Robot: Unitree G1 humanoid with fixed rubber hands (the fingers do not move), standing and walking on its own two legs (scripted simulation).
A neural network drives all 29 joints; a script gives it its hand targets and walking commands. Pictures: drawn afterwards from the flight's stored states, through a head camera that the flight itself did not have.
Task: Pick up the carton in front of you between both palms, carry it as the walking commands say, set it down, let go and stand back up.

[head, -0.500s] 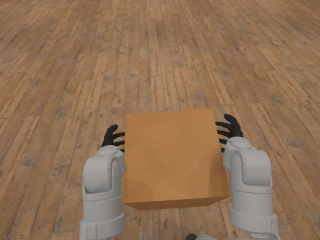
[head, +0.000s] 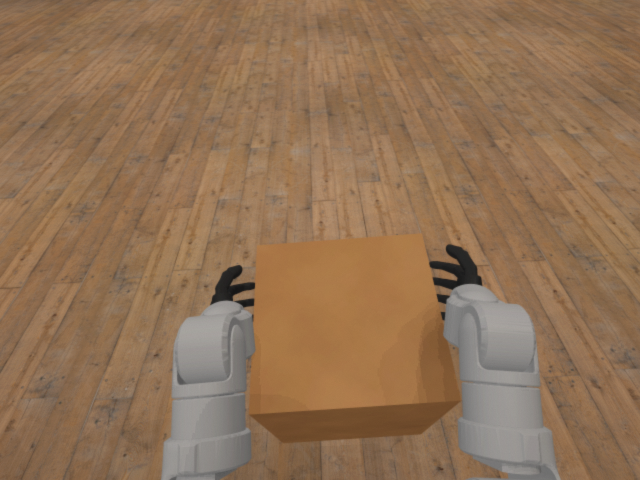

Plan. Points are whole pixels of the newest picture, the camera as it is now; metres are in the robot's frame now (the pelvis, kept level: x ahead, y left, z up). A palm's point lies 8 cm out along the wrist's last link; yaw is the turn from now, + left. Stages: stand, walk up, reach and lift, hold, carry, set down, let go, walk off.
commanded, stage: carry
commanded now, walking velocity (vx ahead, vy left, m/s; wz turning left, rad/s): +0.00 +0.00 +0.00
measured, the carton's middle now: (346, 348) +0.30 +0.00 -0.01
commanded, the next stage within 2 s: hold in 1.66 s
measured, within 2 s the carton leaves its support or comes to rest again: neither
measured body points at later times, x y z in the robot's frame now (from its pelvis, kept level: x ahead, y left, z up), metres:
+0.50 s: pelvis -0.01 +0.00 -0.01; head -0.03 +0.00 +0.44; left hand +0.28 +0.15 +0.05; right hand +0.30 -0.14 +0.06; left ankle -0.07 +0.11 -0.74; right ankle -0.01 -0.10 -0.74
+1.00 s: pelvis -0.05 +0.00 +0.00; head -0.08 +0.00 +0.45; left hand +0.25 +0.15 +0.02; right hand +0.26 -0.15 +0.03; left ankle -0.07 +0.11 -0.74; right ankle -0.01 -0.10 -0.74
